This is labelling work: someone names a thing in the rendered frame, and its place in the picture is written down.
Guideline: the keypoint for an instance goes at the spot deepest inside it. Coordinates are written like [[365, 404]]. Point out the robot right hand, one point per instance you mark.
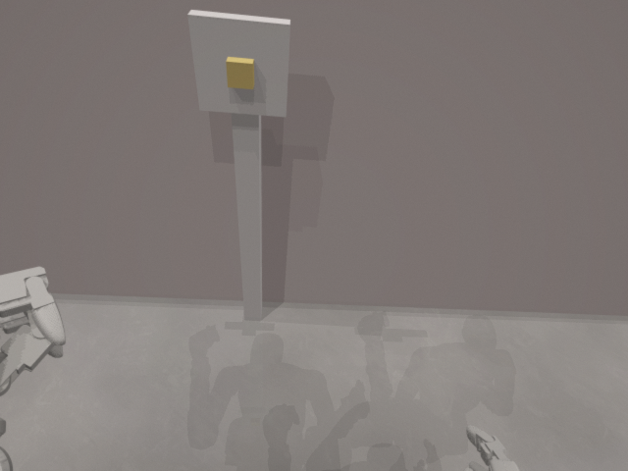
[[492, 452]]

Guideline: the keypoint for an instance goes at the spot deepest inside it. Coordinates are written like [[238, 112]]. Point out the robot left hand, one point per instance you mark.
[[32, 314]]

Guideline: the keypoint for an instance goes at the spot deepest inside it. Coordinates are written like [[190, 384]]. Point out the panel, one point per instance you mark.
[[215, 37]]

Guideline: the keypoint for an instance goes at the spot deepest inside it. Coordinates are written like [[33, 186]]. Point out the button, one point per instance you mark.
[[240, 72]]

